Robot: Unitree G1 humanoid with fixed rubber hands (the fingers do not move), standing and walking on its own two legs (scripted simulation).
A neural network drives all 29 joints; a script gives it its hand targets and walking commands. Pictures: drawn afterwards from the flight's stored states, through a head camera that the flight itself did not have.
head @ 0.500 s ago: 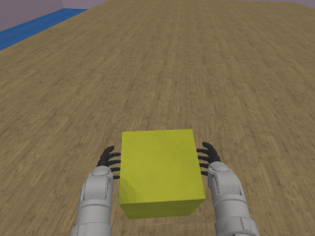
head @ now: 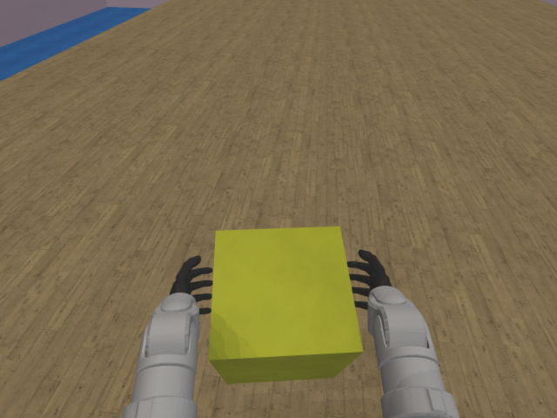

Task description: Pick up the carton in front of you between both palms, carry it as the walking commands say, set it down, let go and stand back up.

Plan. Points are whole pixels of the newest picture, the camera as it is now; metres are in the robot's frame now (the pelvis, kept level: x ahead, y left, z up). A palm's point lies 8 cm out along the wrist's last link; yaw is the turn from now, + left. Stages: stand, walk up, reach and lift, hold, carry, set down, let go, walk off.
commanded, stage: carry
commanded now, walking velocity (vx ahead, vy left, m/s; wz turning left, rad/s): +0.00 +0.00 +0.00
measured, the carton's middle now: (279, 310) +0.35 +0.00 -0.06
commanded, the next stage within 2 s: hold in 0.50 s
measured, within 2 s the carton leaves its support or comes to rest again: neither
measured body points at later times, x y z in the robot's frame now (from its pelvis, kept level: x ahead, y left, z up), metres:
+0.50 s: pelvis +0.01 +0.00 +0.00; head -0.03 +0.01 +0.45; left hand +0.32 +0.16 +0.04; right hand +0.32 -0.14 +0.04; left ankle +0.05 +0.09 -0.73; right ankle +0.04 -0.11 -0.73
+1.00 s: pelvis +0.02 -0.01 +0.01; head -0.02 -0.01 +0.46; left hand +0.33 +0.16 +0.04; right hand +0.34 -0.15 +0.04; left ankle +0.05 +0.09 -0.73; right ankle +0.04 -0.11 -0.73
